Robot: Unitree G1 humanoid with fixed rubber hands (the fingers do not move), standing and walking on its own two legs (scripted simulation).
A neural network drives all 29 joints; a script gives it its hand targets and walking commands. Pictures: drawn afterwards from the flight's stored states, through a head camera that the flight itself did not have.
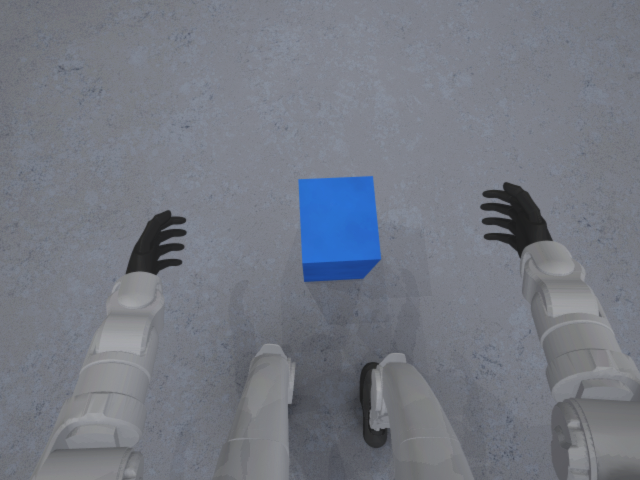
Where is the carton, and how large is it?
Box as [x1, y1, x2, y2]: [298, 176, 380, 281]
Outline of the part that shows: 372,176 298,179 304,281 362,278 380,259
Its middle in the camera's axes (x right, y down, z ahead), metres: +0.03 +0.00 +0.99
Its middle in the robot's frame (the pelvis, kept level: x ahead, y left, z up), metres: +0.51 -0.03 -0.56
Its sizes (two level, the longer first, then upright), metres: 0.192 0.169 0.288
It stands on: the floor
